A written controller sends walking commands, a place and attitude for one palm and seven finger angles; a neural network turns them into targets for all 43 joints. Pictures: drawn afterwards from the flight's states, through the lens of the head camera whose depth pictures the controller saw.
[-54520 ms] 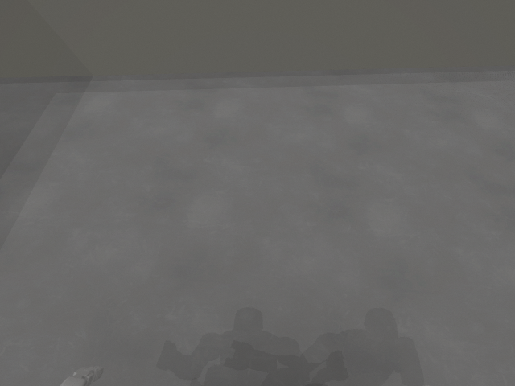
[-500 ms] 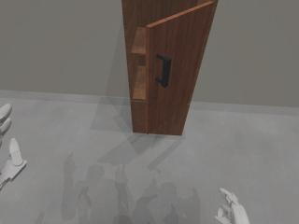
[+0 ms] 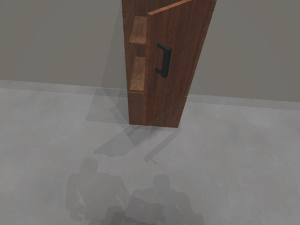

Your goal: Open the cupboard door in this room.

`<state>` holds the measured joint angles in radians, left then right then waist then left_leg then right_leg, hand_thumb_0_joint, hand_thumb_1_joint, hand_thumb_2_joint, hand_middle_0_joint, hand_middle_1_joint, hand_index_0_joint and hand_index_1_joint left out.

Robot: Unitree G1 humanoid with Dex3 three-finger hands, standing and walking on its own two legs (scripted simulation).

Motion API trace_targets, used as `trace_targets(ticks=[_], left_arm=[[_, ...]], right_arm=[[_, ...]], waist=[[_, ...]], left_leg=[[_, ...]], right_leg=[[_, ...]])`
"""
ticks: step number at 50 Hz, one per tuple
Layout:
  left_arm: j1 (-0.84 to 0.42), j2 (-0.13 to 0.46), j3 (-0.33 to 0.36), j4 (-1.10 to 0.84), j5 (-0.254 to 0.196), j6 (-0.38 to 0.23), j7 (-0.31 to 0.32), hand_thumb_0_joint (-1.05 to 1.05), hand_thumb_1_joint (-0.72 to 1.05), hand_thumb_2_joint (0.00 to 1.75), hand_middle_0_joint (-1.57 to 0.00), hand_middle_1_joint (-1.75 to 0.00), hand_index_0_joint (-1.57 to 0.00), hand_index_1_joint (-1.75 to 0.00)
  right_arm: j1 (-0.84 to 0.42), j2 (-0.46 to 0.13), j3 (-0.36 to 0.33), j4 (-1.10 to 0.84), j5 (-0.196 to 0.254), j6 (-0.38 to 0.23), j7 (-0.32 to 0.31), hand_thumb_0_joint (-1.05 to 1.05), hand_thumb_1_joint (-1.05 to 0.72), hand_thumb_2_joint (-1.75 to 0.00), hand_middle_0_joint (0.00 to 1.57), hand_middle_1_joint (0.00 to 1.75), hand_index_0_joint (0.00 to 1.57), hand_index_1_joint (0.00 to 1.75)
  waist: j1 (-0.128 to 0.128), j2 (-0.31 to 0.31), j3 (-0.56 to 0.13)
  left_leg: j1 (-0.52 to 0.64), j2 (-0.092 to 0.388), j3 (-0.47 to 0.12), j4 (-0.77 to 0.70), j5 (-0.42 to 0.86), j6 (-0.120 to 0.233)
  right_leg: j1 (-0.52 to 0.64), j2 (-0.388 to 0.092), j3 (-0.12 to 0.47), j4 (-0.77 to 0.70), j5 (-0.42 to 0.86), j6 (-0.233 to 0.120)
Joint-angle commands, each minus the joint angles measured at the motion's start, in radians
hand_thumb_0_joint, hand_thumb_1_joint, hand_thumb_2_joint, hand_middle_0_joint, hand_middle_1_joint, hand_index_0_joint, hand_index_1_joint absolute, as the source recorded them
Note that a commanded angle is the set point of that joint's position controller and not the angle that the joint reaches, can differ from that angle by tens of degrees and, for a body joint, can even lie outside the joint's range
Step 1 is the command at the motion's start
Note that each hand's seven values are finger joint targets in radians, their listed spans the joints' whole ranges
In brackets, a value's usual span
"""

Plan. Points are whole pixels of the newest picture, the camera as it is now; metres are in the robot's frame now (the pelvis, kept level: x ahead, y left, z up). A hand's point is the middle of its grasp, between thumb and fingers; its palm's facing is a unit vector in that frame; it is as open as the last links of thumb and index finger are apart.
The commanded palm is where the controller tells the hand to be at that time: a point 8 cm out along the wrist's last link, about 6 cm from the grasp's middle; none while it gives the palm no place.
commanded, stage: let the arm hang, fingers relaxed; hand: left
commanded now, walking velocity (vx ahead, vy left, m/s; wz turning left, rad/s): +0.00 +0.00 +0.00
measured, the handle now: (162, 60) +0.66 -0.01 +0.06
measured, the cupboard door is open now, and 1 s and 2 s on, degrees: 47 47 47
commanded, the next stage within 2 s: look to check the result in 0.76 s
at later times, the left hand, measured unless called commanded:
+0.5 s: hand out of the picture +0.03 +0.20 -0.16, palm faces +0.02 -0.96 -0.27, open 7.4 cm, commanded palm none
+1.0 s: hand out of the picture +0.08 +0.21 -0.16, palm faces +0.00 -0.96 -0.29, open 7.4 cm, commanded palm none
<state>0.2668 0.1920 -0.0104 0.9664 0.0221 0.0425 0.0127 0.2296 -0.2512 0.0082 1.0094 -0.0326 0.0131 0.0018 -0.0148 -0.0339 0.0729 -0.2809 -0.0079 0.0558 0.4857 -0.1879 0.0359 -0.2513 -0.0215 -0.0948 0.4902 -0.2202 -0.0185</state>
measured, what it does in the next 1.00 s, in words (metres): stands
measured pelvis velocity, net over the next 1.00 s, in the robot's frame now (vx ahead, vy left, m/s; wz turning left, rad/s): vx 0.04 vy -0.01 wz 0.01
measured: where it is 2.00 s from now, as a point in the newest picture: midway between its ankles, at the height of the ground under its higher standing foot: outside the picture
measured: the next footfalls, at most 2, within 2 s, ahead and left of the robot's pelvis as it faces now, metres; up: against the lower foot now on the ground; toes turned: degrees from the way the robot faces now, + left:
none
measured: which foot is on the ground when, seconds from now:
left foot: down 0.00-1.00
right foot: down 0.00-1.00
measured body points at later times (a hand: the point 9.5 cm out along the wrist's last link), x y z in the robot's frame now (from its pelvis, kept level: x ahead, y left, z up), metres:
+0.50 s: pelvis +0.01 +0.00 +0.01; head +0.01 -0.01 +0.46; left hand +0.03 +0.25 -0.14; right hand +0.03 -0.23 -0.16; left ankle +0.05 +0.10 -0.74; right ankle +0.03 -0.11 -0.74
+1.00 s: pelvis +0.04 -0.01 +0.01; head +0.06 -0.02 +0.46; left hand +0.08 +0.26 -0.13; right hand +0.08 -0.28 -0.14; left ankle +0.05 +0.10 -0.74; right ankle +0.03 -0.11 -0.74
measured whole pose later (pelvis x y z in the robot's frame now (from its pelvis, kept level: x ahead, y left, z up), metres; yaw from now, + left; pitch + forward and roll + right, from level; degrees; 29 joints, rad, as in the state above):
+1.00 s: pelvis +0.04 -0.01 +0.01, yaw +1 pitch -1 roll +0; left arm 0.16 0.27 0.01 1.13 0.01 -0.01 0.01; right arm 0.15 -0.27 0.00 1.14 -0.02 -0.01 -0.01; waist 0.00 0.01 0.07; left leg -0.15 -0.01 0.04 0.33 -0.16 0.01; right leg -0.11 -0.01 -0.11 0.33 -0.20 -0.03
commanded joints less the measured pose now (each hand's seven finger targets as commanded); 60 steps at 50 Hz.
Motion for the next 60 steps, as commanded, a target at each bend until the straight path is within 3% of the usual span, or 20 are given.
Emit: trace_targets(ticks=[1, 5, 8, 12, 17, 25, 33, 48, 60], left_arm=[[0.016, 0.176, 0.051, 0.022, -0.008, -0.051, 0.002, 0.0, 0.9, 0.9, -0.2, -0.3, -0.2, -0.3], [0.019, 0.167, 0.051, 0.085, -0.011, -0.054, 0.002, 0.0, 0.9, 0.9, -0.2, -0.3, -0.2, -0.3], [0.028, 0.159, 0.048, 0.112, -0.012, -0.051, 0.004, 0.0, 0.9, 0.9, -0.2, -0.3, -0.2, -0.3], [0.036, 0.153, 0.05, 0.128, -0.011, -0.049, 0.007, 0.0, 0.9, 0.9, -0.2, -0.3, -0.2, -0.3], [0.029, 0.152, 0.051, 0.129, -0.008, -0.048, 0.01, 0.0, 0.9, 0.9, -0.2, -0.3, -0.2, -0.3], [-0.011, 0.161, 0.052, 0.119, -0.008, -0.056, 0.011, 0.0, 0.9, 0.9, -0.2, -0.3, -0.2, -0.3], [-0.061, 0.189, 0.054, 0.112, -0.009, -0.066, 0.008, 0.0, 0.9, 0.9, -0.2, -0.3, -0.2, -0.3], [-0.113, 0.244, 0.055, 0.12, -0.013, -0.076, 0.004, 0.0, 0.9, 0.9, -0.2, -0.3, -0.2, -0.3], [-0.135, 0.278, 0.052, 0.121, -0.013, -0.08, 0.005, 0.0, 0.9, 0.9, -0.2, -0.3, -0.2, -0.3]], right_arm=[[-0.001, -0.095, -0.025, -0.015, 0.008, -0.015, -0.012, 0.0, -0.9, -0.9, 0.2, 0.3, 0.2, 0.3], [0.049, -0.094, -0.033, 0.027, 0.011, -0.011, -0.018, 0.0, -0.9, -0.9, 0.2, 0.3, 0.2, 0.3], [0.072, -0.089, -0.037, 0.051, 0.01, -0.008, -0.022, 0.0, -0.9, -0.9, 0.2, 0.3, 0.2, 0.3], [0.092, -0.081, -0.038, 0.068, 0.009, -0.007, -0.023, 0.0, -0.9, -0.9, 0.2, 0.3, 0.2, 0.3], [0.078, -0.075, -0.039, 0.075, 0.008, -0.012, -0.022, 0.0, -0.9, -0.9, 0.2, 0.3, 0.2, 0.3], [0.037, -0.069, -0.034, 0.081, 0.009, -0.021, -0.018, 0.0, -0.9, -0.9, 0.2, 0.3, 0.2, 0.3], [-0.022, -0.106, -0.035, 0.081, 0.01, -0.031, -0.02, 0.0, -0.9, -0.9, 0.2, 0.3, 0.2, 0.3], [-0.084, -0.181, -0.037, 0.08, 0.014, -0.033, -0.022, 0.0, -0.9, -0.9, 0.2, 0.3, 0.2, 0.3], [-0.123, -0.212, -0.036, 0.078, 0.016, -0.033, -0.021, 0.0, -0.9, -0.9, 0.2, 0.3, 0.2, 0.3]], waist=[[0.017, 0.188, -0.084], [0.01, 0.085, -0.041], [0.008, 0.083, -0.019], [0.006, 0.024, -0.006], [0.012, 0.02, 0.01], [0.013, 0.02, 0.006], [0.015, 0.059, -0.024], [0.011, 0.037, -0.085], [0.011, 0.031, -0.095]], left_leg=[[-0.015, 0.098, -0.154, -0.169, -0.125, -0.001], [-0.005, 0.1, -0.154, -0.168, -0.126, 0.001], [0.003, 0.104, -0.157, -0.178, -0.142, 0.006], [0.01, 0.102, -0.152, -0.178, -0.152, 0.008], [-0.001, 0.11, -0.165, -0.203, -0.159, 0.011], [0.026, 0.104, -0.144, -0.202, -0.062, 0.002], [0.075, 0.11, -0.142, -0.209, 0.039, -0.006], [0.155, 0.127, -0.14, -0.208, 0.146, -0.009], [0.189, 0.133, -0.133, -0.209, 0.202, -0.01]], right_leg=[[0.085, -0.097, 0.143, -0.147, -0.073, -0.04], [0.054, -0.105, 0.135, -0.183, -0.12, -0.044], [0.032, -0.1, 0.131, -0.188, -0.135, -0.041], [0.009, -0.1, 0.131, -0.194, -0.179, -0.04], [0.013, -0.093, 0.126, -0.179, -0.152, -0.034], [0.042, -0.105, 0.127, -0.187, -0.088, -0.029], [0.088, -0.11, 0.127, -0.197, 0.006, -0.027], [0.153, -0.121, 0.125, -0.225, 0.125, -0.03], [0.177, -0.131, 0.122, -0.231, 0.228, -0.029]])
